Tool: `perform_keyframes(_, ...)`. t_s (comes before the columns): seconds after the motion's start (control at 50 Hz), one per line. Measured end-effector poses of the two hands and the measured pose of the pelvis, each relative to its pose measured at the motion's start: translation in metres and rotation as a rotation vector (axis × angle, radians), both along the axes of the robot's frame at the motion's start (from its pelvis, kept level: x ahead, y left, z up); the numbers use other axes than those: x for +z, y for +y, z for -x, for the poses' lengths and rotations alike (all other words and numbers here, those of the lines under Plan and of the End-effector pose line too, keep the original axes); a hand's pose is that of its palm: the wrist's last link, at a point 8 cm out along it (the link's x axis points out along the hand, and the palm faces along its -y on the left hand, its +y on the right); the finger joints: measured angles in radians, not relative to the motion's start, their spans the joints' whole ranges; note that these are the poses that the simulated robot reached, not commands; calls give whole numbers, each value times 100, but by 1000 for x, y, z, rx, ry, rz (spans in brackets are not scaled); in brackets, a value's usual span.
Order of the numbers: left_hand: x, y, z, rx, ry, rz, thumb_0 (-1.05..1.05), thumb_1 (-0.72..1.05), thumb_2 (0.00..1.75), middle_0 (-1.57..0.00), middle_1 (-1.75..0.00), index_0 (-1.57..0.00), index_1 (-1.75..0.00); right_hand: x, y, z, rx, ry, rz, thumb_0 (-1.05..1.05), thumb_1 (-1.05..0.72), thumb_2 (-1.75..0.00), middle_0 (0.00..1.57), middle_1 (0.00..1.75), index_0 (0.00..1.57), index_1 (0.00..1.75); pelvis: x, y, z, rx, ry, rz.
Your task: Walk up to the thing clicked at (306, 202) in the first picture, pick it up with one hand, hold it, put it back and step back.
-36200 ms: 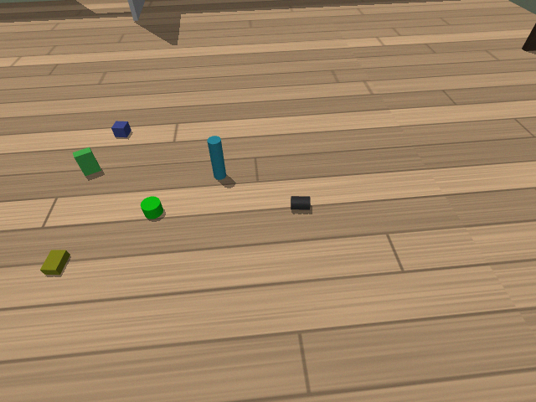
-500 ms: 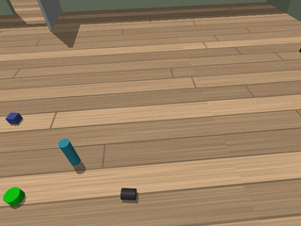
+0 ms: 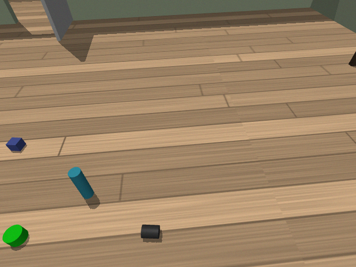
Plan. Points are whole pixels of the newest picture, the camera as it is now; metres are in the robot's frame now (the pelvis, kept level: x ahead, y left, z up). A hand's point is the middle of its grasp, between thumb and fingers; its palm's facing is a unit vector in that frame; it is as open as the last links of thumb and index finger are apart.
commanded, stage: stand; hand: left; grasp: from above
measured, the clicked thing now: (150, 231) +0.48 +0.20 -0.75
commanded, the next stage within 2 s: step back in 1.42 s
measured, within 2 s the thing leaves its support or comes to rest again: neither
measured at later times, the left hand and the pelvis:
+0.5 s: hand out of the picture +0.07 +0.24 -0.16, palm faces +0.02 -0.94 -0.34, open 7.4 cm; pelvis +0.01 -0.01 +0.00, yaw +0 degrees
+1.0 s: hand out of the picture +0.09 +0.24 -0.15, palm faces +0.01 -0.94 -0.34, open 7.4 cm; pelvis +0.02 -0.01 +0.00, yaw +0 degrees
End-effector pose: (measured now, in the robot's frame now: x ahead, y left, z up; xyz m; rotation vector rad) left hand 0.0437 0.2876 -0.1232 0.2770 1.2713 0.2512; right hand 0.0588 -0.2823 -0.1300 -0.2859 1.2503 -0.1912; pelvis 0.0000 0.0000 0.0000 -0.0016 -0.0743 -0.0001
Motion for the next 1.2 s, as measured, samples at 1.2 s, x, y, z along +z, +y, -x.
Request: perform_keyframes(1.2,6,-4,-43,-36,-27,-1,1,91,90,-20,-30,-21,-30,4,-16,-25,14,-3,11,1,-90,-90,20,30,21,30,2,-9,-20,-7,32,-2)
